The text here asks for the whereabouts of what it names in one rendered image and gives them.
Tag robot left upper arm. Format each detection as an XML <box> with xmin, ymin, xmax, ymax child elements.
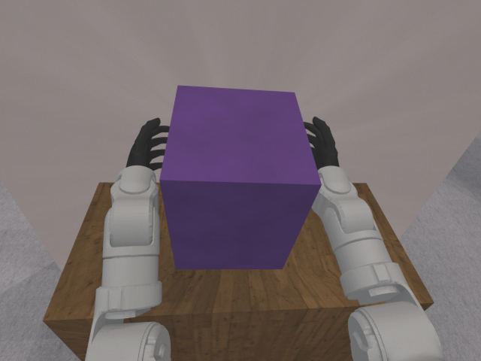
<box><xmin>86</xmin><ymin>322</ymin><xmax>171</xmax><ymax>361</ymax></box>

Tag robot left forearm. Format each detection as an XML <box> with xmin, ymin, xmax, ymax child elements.
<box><xmin>85</xmin><ymin>165</ymin><xmax>162</xmax><ymax>361</ymax></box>

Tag robot right hand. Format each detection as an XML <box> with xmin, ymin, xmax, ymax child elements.
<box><xmin>304</xmin><ymin>117</ymin><xmax>340</xmax><ymax>171</ymax></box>

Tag pedestal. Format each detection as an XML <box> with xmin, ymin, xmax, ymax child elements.
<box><xmin>43</xmin><ymin>183</ymin><xmax>434</xmax><ymax>361</ymax></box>

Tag robot right forearm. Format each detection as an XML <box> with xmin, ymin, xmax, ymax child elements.
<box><xmin>311</xmin><ymin>165</ymin><xmax>443</xmax><ymax>356</ymax></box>

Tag carton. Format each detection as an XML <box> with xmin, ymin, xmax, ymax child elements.
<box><xmin>159</xmin><ymin>85</ymin><xmax>322</xmax><ymax>269</ymax></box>

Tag robot left hand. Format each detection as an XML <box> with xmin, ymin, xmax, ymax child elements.
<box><xmin>126</xmin><ymin>118</ymin><xmax>170</xmax><ymax>171</ymax></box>

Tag robot right upper arm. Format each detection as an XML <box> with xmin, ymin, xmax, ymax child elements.
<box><xmin>348</xmin><ymin>300</ymin><xmax>445</xmax><ymax>361</ymax></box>

